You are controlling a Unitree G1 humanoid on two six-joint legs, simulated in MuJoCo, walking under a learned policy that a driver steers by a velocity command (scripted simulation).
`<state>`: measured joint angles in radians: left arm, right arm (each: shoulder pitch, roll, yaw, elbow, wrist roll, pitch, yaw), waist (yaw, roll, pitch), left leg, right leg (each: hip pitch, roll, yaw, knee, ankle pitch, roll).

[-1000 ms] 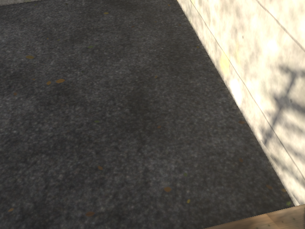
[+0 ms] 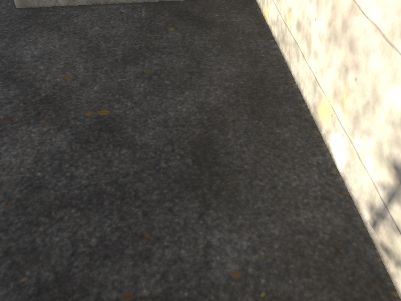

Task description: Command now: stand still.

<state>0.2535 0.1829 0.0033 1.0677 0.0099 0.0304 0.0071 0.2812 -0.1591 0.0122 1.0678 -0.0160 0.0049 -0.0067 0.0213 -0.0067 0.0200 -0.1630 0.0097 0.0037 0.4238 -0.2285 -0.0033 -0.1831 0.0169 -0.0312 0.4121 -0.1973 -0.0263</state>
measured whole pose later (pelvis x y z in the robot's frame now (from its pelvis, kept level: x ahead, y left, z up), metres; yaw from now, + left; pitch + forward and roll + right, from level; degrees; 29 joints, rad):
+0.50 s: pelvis +0.08 +0.02 -0.01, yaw +1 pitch +0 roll +0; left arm 0.24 0.23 0.06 1.04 0.03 0.00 -0.01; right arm 0.52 -0.18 -0.04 1.11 -0.03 -0.05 -0.02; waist -0.03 -0.02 -0.03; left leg -0.09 -0.05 0.07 0.46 -0.37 0.08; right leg -0.54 -0.01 0.01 0.95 -0.23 -0.07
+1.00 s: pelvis +0.35 -0.03 -0.18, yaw +1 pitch +0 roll +0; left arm 0.35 0.18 0.04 1.07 0.03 -0.08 -0.01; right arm 0.28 -0.21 -0.07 1.08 -0.05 -0.04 0.00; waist -0.03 0.03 0.04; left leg -0.62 0.05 -0.04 1.36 -0.37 0.06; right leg -0.24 0.06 -0.09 0.61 -0.37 -0.08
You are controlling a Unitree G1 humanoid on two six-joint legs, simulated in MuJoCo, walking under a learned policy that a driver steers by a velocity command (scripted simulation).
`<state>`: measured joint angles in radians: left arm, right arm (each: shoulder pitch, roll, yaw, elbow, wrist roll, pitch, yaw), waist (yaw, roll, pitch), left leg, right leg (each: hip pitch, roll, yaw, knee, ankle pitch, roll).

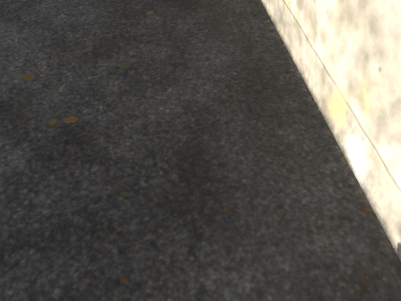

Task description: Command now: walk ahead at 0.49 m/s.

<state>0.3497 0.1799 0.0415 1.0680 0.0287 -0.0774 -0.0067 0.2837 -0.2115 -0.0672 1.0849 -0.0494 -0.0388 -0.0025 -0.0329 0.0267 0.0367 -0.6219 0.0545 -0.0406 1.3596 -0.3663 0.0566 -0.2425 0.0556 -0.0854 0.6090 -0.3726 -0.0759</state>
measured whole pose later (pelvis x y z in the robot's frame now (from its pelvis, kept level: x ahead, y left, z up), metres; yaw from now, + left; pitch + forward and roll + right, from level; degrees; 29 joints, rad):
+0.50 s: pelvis +0.33 +0.06 -0.16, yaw +0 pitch +0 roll +0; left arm 0.29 0.19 0.04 1.05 0.04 -0.04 0.01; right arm 0.26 -0.18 -0.05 1.05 -0.03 -0.08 0.00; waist 0.03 -0.04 0.06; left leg -0.29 -0.05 0.08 0.57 -0.28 0.08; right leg -0.61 -0.04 0.01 1.49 -0.39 -0.08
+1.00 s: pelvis +0.60 +0.03 -0.14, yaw +7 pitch +0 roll +0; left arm 0.28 0.18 0.04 1.01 0.02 -0.10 0.01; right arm 0.25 -0.22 -0.07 0.98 -0.03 -0.04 0.01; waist 0.00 0.03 0.05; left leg -0.54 0.03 -0.02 1.09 -0.29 0.07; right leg -0.17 0.01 -0.15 0.37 -0.20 -0.07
